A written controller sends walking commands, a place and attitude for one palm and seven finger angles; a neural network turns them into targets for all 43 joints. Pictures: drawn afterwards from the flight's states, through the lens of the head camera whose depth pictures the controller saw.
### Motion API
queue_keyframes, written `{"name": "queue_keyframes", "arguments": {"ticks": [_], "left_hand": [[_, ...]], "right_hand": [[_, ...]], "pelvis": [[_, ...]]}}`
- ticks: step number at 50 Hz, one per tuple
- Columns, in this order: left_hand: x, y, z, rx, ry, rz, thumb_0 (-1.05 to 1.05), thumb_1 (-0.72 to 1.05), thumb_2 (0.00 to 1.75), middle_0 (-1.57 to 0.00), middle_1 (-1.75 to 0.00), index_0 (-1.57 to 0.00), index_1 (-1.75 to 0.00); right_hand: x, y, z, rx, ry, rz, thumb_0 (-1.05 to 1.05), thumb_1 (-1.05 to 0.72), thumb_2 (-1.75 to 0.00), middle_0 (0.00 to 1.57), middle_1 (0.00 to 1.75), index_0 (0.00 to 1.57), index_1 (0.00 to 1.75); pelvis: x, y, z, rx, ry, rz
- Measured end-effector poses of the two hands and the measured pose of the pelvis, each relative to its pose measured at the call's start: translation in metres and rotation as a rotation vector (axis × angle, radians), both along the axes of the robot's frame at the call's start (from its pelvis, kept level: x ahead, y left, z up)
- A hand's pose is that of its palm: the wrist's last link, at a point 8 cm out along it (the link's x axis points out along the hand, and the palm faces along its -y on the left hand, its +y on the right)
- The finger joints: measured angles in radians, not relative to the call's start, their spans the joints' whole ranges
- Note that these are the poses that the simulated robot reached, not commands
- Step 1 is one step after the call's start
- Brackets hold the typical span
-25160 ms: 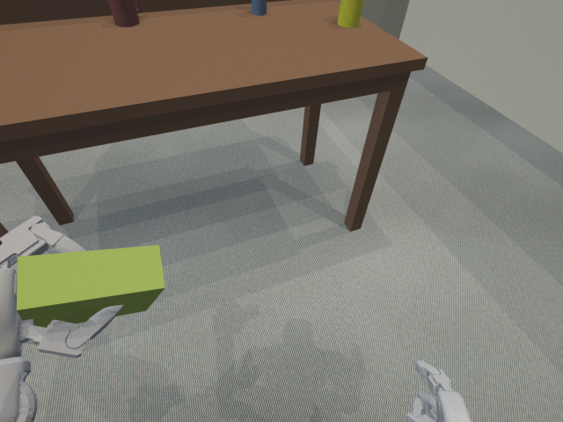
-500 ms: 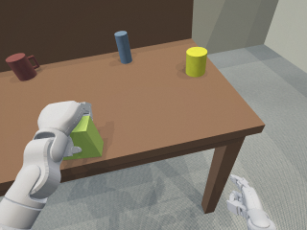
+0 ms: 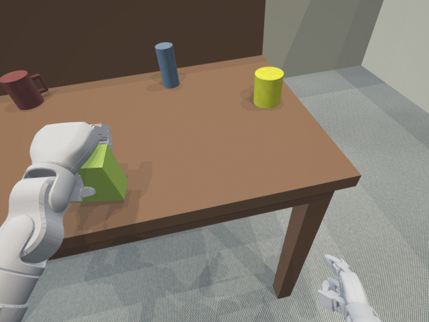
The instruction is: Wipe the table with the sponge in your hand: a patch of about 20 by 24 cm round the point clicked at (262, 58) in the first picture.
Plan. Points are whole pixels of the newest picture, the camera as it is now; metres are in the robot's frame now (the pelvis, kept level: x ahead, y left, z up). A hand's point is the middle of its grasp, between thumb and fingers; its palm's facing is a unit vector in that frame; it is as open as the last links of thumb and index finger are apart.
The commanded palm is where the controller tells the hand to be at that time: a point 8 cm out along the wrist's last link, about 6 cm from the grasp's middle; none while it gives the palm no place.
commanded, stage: lower the sponge onto the table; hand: left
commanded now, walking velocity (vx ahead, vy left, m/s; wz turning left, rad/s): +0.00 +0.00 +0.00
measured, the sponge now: (89, 181) +0.29 +0.30 +0.13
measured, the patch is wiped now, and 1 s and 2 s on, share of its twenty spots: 0.05 0.15 0.30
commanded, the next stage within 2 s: wipe forward along the first lane in 1.20 s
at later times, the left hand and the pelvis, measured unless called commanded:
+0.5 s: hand (68, 159) +0.29 +0.32 +0.17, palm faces +0.13 -0.02 -0.99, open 8.9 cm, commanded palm +0.25 +0.30 +0.24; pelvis +0.00 +0.01 +0.00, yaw +0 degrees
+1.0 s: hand (77, 176) +0.28 +0.31 +0.14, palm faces +0.05 -0.04 -1.00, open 8.9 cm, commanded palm +0.25 +0.30 +0.21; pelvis +0.01 +0.01 +0.00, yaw +1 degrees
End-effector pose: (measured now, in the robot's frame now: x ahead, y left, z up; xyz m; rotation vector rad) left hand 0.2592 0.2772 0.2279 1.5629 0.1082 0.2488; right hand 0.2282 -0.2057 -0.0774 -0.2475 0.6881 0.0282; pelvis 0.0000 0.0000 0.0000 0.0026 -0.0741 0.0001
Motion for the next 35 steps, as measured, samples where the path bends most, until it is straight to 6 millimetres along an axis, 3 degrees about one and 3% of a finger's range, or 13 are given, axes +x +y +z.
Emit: {"name": "queue_keyframes", "arguments": {"ticks": [5, 9, 15, 20, 24, 27, 33, 35], "left_hand": [[0.010, 0.028, 0.031, -0.036, -0.134, 0.143, 0.00, -0.43, 1.09, -0.86, -1.46, -0.86, -1.44], [0.011, 0.042, 0.016, -0.078, -0.048, 0.261, 0.00, -0.42, 1.09, -0.86, -1.46, -0.85, -1.45], [0.000, 0.014, -0.033, -0.089, 0.144, 0.145, 0.00, -0.42, 1.09, -0.86, -1.46, -0.85, -1.45], [-0.001, 0.013, -0.016, -0.025, 0.035, 0.052, 0.00, -0.42, 1.09, -0.86, -1.46, -0.85, -1.45], [0.006, 0.032, -0.003, -0.040, -0.043, 0.136, 0.00, -0.42, 1.09, -0.86, -1.46, -0.85, -1.44], [0.010, 0.041, -0.005, -0.065, -0.027, 0.209, 0.00, -0.42, 1.09, -0.86, -1.46, -0.85, -1.44], [0.010, 0.016, -0.032, -0.089, 0.100, 0.142, 0.00, -0.42, 1.09, -0.86, -1.46, -0.85, -1.44], [0.008, 0.008, -0.031, -0.065, 0.088, 0.090, 0.00, -0.42, 1.09, -0.85, -1.46, -0.85, -1.44]], "right_hand": [[-0.003, 0.003, -0.004, 0.046, 0.025, -0.011, 0.02, -0.91, -0.90, 0.20, 0.30, 0.20, 0.30], [-0.003, 0.003, -0.006, 0.083, 0.031, -0.024, 0.02, -0.91, -0.90, 0.20, 0.30, 0.20, 0.30], [0.000, 0.003, -0.006, 0.060, 0.017, -0.015, 0.02, -0.91, -0.90, 0.20, 0.30, 0.20, 0.30], [0.003, 0.008, -0.002, 0.019, 0.017, 0.010, 0.02, -0.91, -0.90, 0.20, 0.30, 0.20, 0.30], [0.004, 0.013, -0.003, 0.035, 0.030, 0.014, 0.02, -0.91, -0.90, 0.20, 0.30, 0.20, 0.30], [0.006, 0.016, -0.004, 0.056, 0.033, 0.013, 0.02, -0.91, -0.90, 0.20, 0.30, 0.20, 0.30], [0.012, 0.020, -0.003, 0.079, 0.016, 0.010, 0.02, -0.91, -0.90, 0.20, 0.30, 0.20, 0.30], [0.013, 0.021, -0.002, 0.072, 0.008, 0.015, 0.02, -0.91, -0.90, 0.20, 0.30, 0.20, 0.30]], "pelvis": [[0.000, 0.000, 0.001, -0.002, 0.007, -0.007], [0.000, 0.003, 0.001, -0.001, 0.026, -0.007], [0.001, 0.007, 0.000, 0.000, 0.030, -0.001], [0.002, 0.005, 0.000, -0.002, 0.012, 0.004], [0.002, 0.005, 0.001, -0.005, 0.013, 0.005], [0.003, 0.007, 0.001, -0.005, 0.023, 0.006], [0.006, 0.013, 0.001, -0.004, 0.035, 0.005], [0.007, 0.014, 0.001, -0.002, 0.033, 0.002]]}}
